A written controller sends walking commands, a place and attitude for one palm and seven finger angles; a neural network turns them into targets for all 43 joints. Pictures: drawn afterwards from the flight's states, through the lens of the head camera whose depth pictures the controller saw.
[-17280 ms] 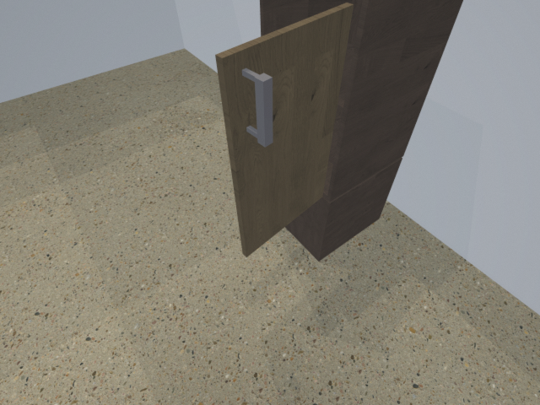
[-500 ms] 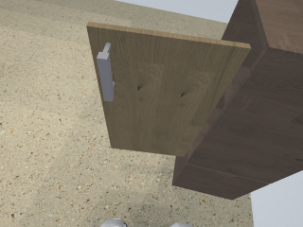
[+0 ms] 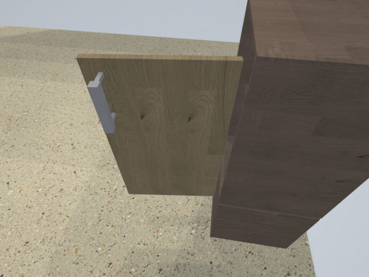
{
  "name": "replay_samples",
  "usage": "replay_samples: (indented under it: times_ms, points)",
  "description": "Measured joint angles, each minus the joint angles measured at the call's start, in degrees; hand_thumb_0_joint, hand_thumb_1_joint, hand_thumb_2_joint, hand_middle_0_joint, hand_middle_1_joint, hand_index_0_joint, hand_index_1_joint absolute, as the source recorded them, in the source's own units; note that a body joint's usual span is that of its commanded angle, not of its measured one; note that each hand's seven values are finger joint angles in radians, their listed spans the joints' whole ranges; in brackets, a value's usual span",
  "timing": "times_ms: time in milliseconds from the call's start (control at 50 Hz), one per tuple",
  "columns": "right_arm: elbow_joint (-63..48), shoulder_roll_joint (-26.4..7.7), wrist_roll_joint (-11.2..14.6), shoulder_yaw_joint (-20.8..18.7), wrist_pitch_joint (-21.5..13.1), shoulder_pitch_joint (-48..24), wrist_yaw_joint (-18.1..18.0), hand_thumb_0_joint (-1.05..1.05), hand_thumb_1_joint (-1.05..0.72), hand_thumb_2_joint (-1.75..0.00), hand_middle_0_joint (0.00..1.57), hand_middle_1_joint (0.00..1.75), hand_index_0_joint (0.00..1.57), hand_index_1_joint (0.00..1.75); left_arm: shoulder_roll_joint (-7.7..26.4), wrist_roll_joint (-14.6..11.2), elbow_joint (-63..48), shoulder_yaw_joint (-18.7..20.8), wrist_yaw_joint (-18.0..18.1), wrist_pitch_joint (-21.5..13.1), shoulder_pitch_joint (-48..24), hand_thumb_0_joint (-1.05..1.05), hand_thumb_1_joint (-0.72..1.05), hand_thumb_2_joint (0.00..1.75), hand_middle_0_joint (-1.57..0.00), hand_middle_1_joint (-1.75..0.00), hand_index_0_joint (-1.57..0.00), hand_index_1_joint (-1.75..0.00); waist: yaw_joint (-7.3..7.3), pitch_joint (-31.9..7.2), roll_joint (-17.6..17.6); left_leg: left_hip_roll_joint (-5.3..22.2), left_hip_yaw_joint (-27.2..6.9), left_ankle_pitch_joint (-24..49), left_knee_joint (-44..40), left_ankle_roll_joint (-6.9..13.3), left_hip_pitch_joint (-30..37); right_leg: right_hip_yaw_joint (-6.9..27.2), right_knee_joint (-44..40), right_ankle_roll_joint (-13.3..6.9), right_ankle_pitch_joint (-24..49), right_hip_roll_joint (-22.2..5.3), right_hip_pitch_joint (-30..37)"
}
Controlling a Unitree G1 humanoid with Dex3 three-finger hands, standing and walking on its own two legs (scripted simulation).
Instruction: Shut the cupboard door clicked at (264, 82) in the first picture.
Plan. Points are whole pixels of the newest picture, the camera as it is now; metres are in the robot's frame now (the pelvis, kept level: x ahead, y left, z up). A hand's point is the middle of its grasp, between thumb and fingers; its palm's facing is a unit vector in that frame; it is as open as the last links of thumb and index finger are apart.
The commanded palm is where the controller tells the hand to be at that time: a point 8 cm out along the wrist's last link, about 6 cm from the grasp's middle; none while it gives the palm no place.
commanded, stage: come to a stop and stand still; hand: left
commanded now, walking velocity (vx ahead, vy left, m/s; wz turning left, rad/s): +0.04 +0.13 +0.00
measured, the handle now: (105, 103) +0.45 +0.21 +0.14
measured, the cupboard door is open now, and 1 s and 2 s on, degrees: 97 97 97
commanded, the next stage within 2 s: look again from close up in 0.16 s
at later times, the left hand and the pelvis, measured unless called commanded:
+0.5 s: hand out of the picture +0.03 +0.22 -0.19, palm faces +0.04 -0.97 -0.23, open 7.4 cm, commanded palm none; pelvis +0.02 +0.04 -0.01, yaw +0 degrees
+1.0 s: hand out of the picture +0.12 +0.26 -0.07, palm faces +0.24 -0.96 -0.16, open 7.3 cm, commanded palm +0.09 +0.29 -0.06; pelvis -0.03 +0.06 -0.01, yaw +4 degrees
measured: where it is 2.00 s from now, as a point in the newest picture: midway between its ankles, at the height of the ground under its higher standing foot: outside the picture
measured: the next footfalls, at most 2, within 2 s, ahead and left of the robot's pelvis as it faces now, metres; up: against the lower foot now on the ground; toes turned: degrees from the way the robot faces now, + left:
left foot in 0.12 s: +0.04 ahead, +0.13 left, +0.00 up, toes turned +13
right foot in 1.08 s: +0.07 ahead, -0.04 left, +0.00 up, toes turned +15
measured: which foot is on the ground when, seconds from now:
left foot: up 0.00-0.10, down 0.12-1.00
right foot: down 0.00-0.90, up 0.92-1.00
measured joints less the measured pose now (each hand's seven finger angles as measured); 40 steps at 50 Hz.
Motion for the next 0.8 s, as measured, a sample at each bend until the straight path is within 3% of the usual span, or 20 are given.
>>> replay_samples:
  times_ms: [100,140,220,380,580,800]
  points:
    - [0.3,1.1,0.4,0.9,-0.9,-0.6,-0.5,0.01,-0.91,-0.89,0.19,0.3,0.2,0.3,-0.6,-0.1,2.0,-0.2,-0.2,-0.3,1.7,0.0,0.92,0.9,-0.2,-0.3,-0.2,-0.3,1.42,0.9,-0.4,-1.0,0.8,2.6,-11.9,0.0,7.3,-0.1,2.4,0.3,-1.8,0.2,-0.6]
    - [0.6,1.9,0.5,1.2,-1.7,-1.7,-0.9,0.01,-0.91,-0.89,0.19,0.3,0.2,0.3,-0.5,-0.4,3.1,0.0,0.0,0.0,1.7,0.0,0.92,0.9,-0.2,-0.3,-0.2,-0.3,1.62,1.8,-1.2,-1.7,1.0,5.1,-15.4,1.9,9.3,-0.2,5.0,0.8,-3.3,-0.3,-1.3]
    - [1.0,2.6,0.4,1.9,-2.2,-3.9,-2.1,0.02,-0.93,-0.89,0.2,0.3,0.2,0.3,-0.6,-0.5,4.8,-0.2,0.5,0.8,1.4,0.01,0.91,0.9,-0.2,-0.3,-0.2,-0.3,2.51,2.6,-2.7,-2.8,1.8,4.3,-15.5,3.9,10.3,0.6,5.2,1.9,-3.7,-1.4,-0.6]
    - [-3.6,0.8,0.2,1.1,-2.8,-5.9,-1.4,0.02,-0.93,-0.89,0.2,0.3,0.2,0.3,-0.1,0.0,3.3,-1.6,1.4,-0.7,2.7,0.01,0.91,0.9,-0.2,-0.3,-0.2,-0.3,1.05,0.5,-0.4,-3.3,1.5,2.2,-12.3,4.8,8.0,0.2,6.4,2.6,-4.7,-2.1,-1.8]
    - [-4.1,1.4,0.3,1.5,-3.0,-8.1,-1.5,0.01,-0.91,-0.89,0.2,0.3,0.2,0.3,1.9,0.0,0.3,-1.2,2.2,-0.1,0.3,0.0,0.91,0.9,-0.2,-0.3,-0.2,-0.3,1.62,-0.2,-0.8,-3.9,2.8,0.9,-10.3,6.2,8.8,1.4,8.1,4.0,-5.3,-2.9,-1.2]
    - [-2.4,0.7,0.4,1.7,-2.5,-6.9,-1.0,0.01,-0.91,-0.89,0.2,0.3,0.2,0.3,1.8,0.0,-0.3,-1.7,1.6,1.1,-0.7,0.0,0.91,0.9,-0.2,-0.3,-0.2,-0.3,1.16,1.4,-1.3,-5.2,4.3,4.4,-14.2,7.8,9.7,2.9,6.0,5.1,-2.2,-4.0,-1.6]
